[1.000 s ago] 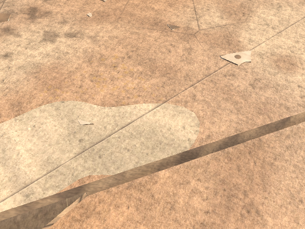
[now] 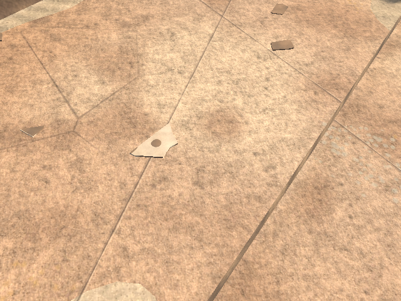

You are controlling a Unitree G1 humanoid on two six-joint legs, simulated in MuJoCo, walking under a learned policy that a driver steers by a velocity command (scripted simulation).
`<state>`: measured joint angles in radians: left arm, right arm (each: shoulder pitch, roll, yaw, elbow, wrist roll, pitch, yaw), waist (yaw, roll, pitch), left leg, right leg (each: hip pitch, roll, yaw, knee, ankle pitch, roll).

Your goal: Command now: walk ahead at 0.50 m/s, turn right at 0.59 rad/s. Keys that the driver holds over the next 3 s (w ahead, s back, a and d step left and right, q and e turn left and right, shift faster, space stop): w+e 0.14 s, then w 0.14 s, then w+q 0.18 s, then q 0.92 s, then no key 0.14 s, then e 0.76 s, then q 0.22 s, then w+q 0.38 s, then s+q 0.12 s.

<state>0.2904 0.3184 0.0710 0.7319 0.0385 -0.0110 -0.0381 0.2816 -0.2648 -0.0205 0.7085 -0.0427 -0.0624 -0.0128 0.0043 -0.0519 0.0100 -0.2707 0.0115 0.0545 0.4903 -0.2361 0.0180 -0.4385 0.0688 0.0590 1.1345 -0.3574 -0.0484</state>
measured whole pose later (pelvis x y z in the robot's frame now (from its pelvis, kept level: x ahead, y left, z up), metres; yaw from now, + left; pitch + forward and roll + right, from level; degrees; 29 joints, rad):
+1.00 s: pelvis +0.44 -0.06 +0.04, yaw +9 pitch +0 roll +0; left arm 0.23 0.21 0.01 0.71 0.03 0.01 0.02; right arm 0.14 -0.21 -0.04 0.71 -0.01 0.05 -0.02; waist 0.00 0.01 0.05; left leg -0.64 -0.11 0.10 1.01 -0.38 0.16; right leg -0.48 -0.01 -0.01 1.38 -0.33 -0.01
